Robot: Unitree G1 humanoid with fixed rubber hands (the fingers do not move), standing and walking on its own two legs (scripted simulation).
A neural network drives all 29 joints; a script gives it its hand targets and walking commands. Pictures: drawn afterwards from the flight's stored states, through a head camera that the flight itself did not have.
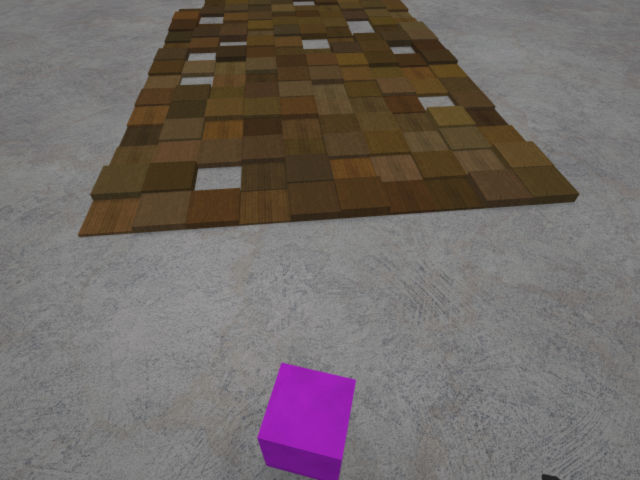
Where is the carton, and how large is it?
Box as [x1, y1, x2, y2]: [257, 363, 355, 479]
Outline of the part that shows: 281,363 257,437 266,465 317,479 337,479 355,380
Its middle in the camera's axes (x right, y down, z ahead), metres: -0.03 +0.51 +1.07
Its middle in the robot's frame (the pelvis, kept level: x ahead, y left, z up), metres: +0.43 +0.03 -0.66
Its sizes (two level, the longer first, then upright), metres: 0.210 0.200 0.250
